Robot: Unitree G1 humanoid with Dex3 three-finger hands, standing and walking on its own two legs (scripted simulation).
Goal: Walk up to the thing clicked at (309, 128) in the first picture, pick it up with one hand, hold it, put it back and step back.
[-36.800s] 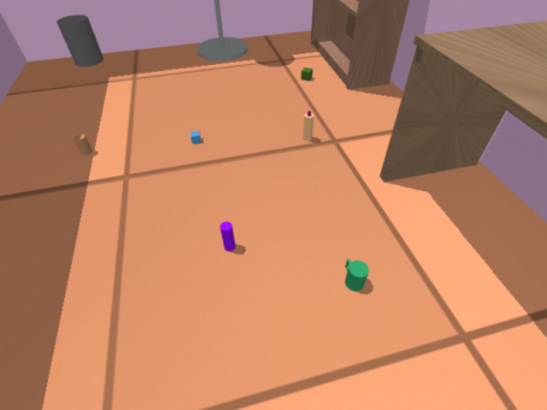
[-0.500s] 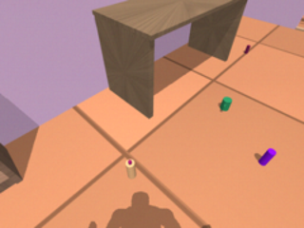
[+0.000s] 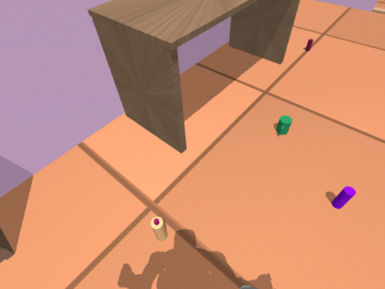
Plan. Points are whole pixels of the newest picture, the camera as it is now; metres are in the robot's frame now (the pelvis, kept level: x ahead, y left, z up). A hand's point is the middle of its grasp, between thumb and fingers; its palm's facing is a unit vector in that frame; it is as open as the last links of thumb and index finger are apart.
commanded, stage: walk up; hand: left
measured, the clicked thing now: (159, 228) +0.50 +0.21 -0.65
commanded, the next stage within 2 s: stand in 1.48 s
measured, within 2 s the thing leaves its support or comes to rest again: neither
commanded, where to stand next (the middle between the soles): +0.09 +0.00 m, yaw +1 degrees
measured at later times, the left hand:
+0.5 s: hand out of the picture +0.12 +0.28 -0.14, palm faces +0.02 -0.94 -0.33, open 7.4 cm
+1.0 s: hand out of the picture +0.13 +0.27 -0.12, palm faces +0.03 -0.94 -0.34, open 7.4 cm
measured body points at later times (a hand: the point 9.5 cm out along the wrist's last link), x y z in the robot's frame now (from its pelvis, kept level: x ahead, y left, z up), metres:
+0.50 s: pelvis +0.05 +0.02 +0.02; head +0.06 +0.03 +0.47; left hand +0.11 +0.32 -0.12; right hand +0.16 -0.29 -0.10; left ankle +0.06 +0.13 -0.72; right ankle +0.08 -0.13 -0.72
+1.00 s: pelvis +0.06 +0.01 +0.03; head +0.07 +0.01 +0.48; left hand +0.13 +0.31 -0.10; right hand +0.16 -0.29 -0.10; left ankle +0.06 +0.13 -0.72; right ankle +0.08 -0.13 -0.72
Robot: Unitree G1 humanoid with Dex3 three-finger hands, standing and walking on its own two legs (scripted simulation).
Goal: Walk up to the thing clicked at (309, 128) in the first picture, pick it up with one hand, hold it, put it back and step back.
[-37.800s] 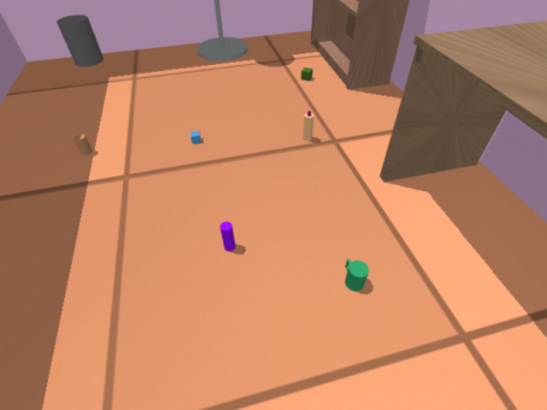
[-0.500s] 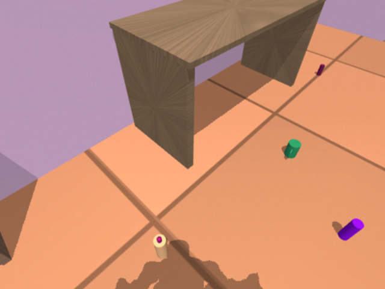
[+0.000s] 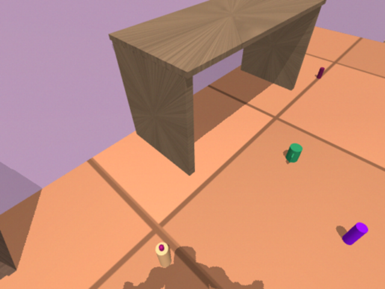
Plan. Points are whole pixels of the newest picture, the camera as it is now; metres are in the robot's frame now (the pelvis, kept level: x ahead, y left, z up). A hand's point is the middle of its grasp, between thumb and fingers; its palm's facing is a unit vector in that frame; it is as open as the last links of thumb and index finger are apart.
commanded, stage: walk up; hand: left
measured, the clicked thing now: (163, 254) +0.44 +0.18 -0.68
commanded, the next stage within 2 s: stand in 0.48 s
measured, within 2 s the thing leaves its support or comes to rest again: neither
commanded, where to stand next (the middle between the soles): +0.02 -0.01 m, yaw -1 degrees
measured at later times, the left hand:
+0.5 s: hand out of the picture +0.10 +0.24 -0.16, palm faces -0.01 -0.94 -0.33, open 7.4 cm
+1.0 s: hand out of the picture +0.08 +0.24 -0.15, palm faces -0.02 -0.94 -0.35, open 7.4 cm
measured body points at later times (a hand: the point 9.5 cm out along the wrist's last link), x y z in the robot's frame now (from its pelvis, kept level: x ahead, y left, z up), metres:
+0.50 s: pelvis +0.01 -0.01 +0.00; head +0.01 -0.01 +0.45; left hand +0.10 +0.29 -0.13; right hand +0.09 -0.31 -0.13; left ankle +0.00 +0.12 -0.75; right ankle +0.01 -0.14 -0.75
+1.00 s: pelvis +0.01 -0.01 +0.00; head +0.01 -0.02 +0.45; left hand +0.08 +0.29 -0.13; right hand +0.09 -0.31 -0.13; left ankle +0.00 +0.12 -0.75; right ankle +0.01 -0.14 -0.75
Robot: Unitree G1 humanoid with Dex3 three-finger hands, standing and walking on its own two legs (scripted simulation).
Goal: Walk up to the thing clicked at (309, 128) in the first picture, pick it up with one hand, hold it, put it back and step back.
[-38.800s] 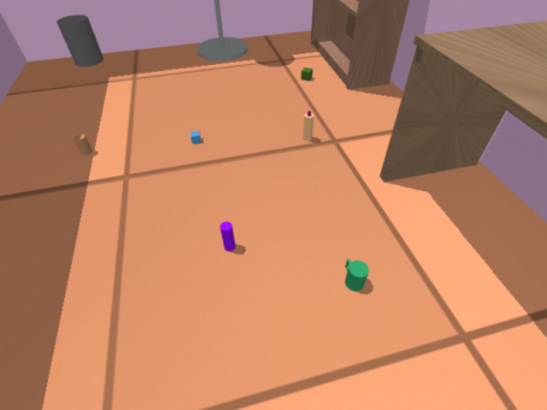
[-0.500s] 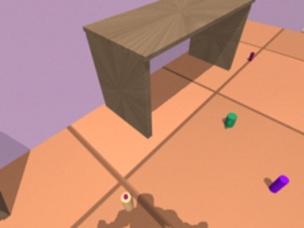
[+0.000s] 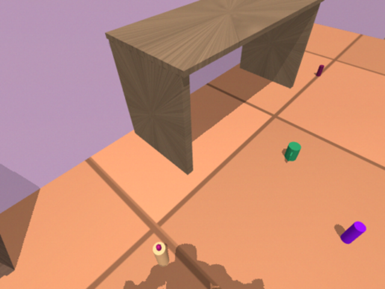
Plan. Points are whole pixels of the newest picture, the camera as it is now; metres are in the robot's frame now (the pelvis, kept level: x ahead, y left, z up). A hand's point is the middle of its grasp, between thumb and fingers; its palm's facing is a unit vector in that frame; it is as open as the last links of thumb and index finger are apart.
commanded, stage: stand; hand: left
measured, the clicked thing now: (161, 253) +0.44 +0.19 -0.68
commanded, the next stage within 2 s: go down in 1.68 s
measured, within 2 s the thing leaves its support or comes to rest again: neither
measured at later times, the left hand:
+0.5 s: hand out of the picture +0.08 +0.25 -0.15, palm faces -0.03 -0.94 -0.35, open 7.4 cm
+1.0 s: hand out of the picture +0.08 +0.25 -0.16, palm faces -0.03 -0.94 -0.35, open 7.4 cm
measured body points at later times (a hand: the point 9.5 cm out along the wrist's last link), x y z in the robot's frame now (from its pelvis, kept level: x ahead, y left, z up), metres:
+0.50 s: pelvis +0.00 -0.01 +0.00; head +0.01 -0.01 +0.45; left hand +0.08 +0.29 -0.13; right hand +0.07 -0.31 -0.14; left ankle +0.00 +0.13 -0.75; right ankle +0.01 -0.12 -0.75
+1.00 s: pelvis +0.00 -0.01 +0.00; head +0.01 -0.01 +0.45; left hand +0.08 +0.29 -0.13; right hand +0.07 -0.31 -0.14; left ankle +0.00 +0.13 -0.75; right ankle +0.01 -0.12 -0.75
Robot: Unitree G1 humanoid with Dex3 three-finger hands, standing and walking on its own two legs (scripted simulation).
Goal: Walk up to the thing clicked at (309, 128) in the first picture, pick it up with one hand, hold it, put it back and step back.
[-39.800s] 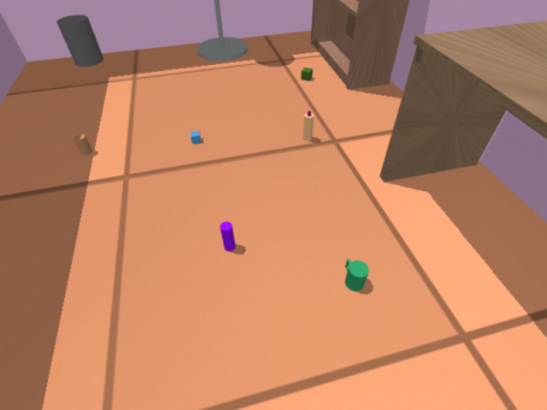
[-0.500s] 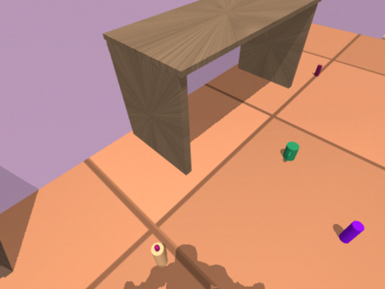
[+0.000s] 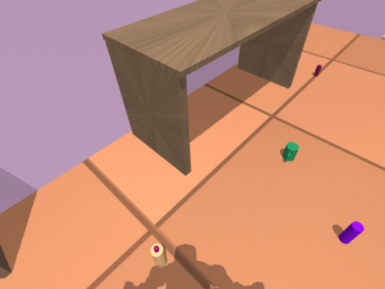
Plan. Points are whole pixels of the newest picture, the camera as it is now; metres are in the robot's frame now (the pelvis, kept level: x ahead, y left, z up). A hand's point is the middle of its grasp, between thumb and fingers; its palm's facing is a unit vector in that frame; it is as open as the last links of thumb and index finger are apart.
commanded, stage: stand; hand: left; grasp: from the side
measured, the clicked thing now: (158, 255) +0.43 +0.20 -0.68
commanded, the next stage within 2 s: go down in 0.68 s
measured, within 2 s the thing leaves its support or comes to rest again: neither
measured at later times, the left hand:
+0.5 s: hand out of the picture +0.08 +0.26 -0.15, palm faces -0.03 -0.94 -0.35, open 7.4 cm
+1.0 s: hand out of the picture +0.15 +0.26 -0.16, palm faces +0.04 -0.94 -0.34, open 10.5 cm
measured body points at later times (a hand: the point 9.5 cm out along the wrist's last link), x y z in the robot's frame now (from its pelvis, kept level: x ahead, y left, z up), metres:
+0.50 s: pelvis +0.00 +0.00 +0.00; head +0.01 +0.00 +0.45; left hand +0.08 +0.30 -0.13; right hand +0.08 -0.30 -0.13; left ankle -0.01 +0.14 -0.75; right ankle +0.00 -0.12 -0.75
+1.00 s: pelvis -0.01 +0.00 -0.01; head +0.05 +0.01 +0.43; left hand +0.15 +0.31 -0.14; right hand +0.09 -0.27 -0.14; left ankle -0.01 +0.14 -0.75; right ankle +0.00 -0.12 -0.75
